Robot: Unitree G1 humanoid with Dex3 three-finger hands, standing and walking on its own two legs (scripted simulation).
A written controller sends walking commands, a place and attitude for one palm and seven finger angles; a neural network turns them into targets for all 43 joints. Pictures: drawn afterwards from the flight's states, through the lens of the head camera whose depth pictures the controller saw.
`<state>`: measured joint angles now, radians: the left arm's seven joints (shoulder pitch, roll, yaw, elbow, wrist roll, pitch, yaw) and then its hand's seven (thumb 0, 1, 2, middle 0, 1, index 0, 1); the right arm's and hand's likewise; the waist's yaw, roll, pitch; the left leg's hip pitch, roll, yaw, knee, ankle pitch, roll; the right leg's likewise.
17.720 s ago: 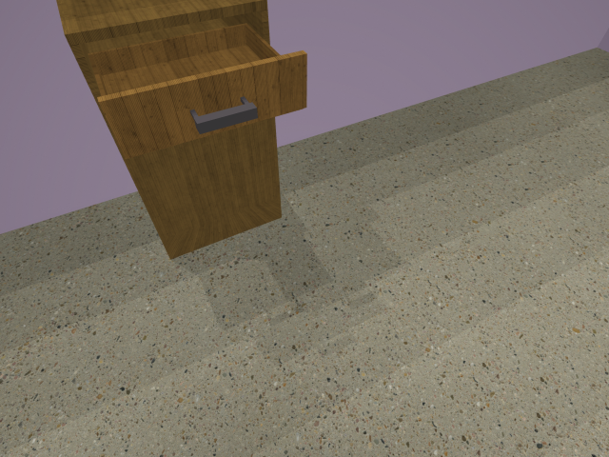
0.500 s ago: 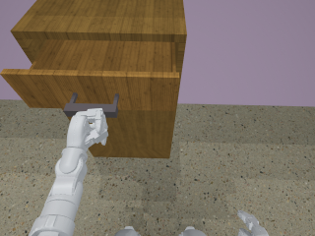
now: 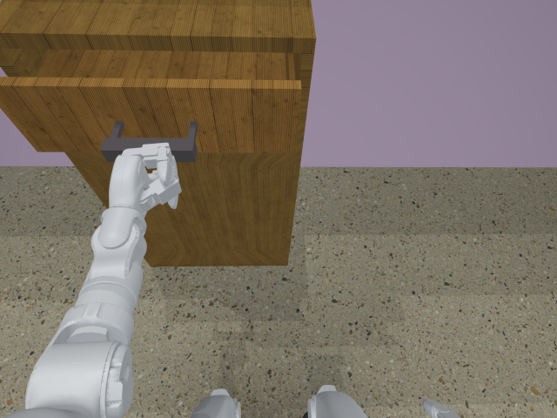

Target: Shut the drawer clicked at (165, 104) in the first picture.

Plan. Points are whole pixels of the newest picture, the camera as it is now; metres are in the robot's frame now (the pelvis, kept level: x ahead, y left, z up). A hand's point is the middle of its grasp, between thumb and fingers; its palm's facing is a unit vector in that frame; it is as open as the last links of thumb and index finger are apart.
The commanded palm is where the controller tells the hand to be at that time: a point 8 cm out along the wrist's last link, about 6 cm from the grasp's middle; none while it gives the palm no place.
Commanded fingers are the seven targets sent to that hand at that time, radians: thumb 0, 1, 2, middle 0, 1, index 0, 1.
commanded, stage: push the drawer shut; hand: left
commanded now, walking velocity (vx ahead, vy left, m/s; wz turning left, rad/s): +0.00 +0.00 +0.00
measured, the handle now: (153, 138) +0.52 +0.19 +0.07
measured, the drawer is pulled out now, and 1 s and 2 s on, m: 0.08 0.00 0.00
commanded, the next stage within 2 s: pull the fist back off the drawer in 0.84 s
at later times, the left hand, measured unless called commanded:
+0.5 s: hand (183, 147) +0.50 +0.14 +0.06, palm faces +0.00 -1.00 -0.03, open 3.1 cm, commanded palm +0.49 +0.19 +0.07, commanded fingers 0.00 0.90 0.90 -1.40 -1.60 -1.40 -1.60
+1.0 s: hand (181, 140) +0.52 +0.15 +0.06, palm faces +0.01 -1.00 -0.05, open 2.8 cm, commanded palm +0.53 +0.18 +0.07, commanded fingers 0.00 0.90 0.90 -1.40 -1.60 -1.40 -1.60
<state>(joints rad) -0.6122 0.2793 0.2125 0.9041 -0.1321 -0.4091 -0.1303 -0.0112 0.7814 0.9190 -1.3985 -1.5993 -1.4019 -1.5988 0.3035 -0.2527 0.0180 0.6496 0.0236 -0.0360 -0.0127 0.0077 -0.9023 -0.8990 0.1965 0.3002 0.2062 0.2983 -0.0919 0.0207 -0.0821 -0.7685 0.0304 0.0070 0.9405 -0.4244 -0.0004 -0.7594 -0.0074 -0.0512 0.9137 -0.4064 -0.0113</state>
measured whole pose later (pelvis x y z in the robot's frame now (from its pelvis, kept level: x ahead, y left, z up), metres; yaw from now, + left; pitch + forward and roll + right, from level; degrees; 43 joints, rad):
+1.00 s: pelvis -0.01 +0.01 -0.02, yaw +0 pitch +22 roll -3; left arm -1.03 0.44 0.29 1.28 -0.03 -0.43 -0.07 -0.05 0.69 1.01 -1.40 -1.60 -1.40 -1.60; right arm 0.38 -0.26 0.04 0.67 -0.03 0.01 0.01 0.00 -0.90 -0.90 0.20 0.30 0.21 0.30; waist -0.20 0.03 -0.10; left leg -1.00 0.03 -0.02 1.05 -0.44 0.01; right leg -0.96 0.00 -0.08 0.98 -0.40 0.00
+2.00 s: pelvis +0.04 +0.01 +0.02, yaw -2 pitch +14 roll -1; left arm -0.33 0.24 0.21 0.53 -0.18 -0.30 -0.12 0.02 0.90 0.90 -1.40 -1.60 -1.40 -1.60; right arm 0.31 -0.24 0.00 0.56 0.04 0.04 0.02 0.01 -0.90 -0.90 0.20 0.30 0.20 0.30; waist -0.06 0.04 -0.13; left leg -0.62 0.04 0.04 0.83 -0.45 0.01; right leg -0.61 0.01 -0.02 0.79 -0.41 0.00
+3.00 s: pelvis +0.04 +0.01 +0.06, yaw -1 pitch -4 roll -1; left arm 0.54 0.33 0.29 -0.47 -0.06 -0.11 0.10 0.02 0.89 0.90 -1.40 -1.60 -1.41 -1.60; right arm 0.21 -0.23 0.02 0.62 0.00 -0.10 -0.06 0.01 -0.90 -0.90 0.20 0.30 0.21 0.30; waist 0.07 0.08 0.00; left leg -0.08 0.02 0.03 0.44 -0.28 0.01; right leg -0.08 0.00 -0.03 0.40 -0.25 0.00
